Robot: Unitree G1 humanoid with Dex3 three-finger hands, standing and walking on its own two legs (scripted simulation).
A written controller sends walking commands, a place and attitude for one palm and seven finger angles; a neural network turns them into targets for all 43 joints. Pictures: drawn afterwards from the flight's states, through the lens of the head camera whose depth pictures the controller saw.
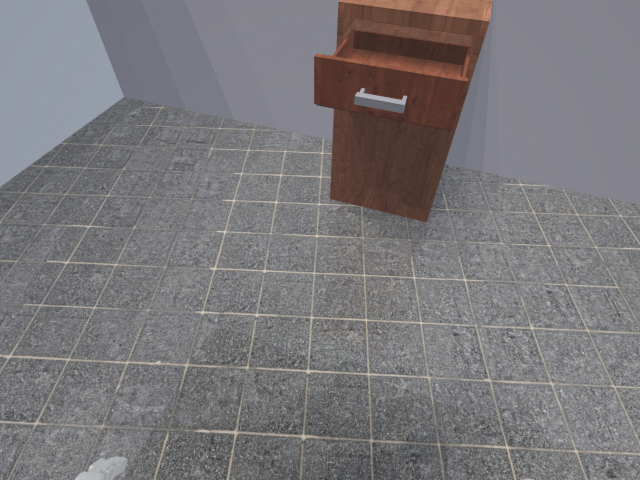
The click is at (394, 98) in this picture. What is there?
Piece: drawer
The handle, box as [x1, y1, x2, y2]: [354, 88, 406, 112]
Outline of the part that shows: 355,95 355,104 398,112 403,111 406,96 403,96 403,98 400,100 366,94 364,92 364,88 361,88 360,91 357,92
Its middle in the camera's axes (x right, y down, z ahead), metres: +0.16 -0.38 +1.04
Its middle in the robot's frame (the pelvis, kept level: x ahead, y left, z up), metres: +1.04 -0.12 -0.05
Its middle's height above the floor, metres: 0.72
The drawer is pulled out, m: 0.30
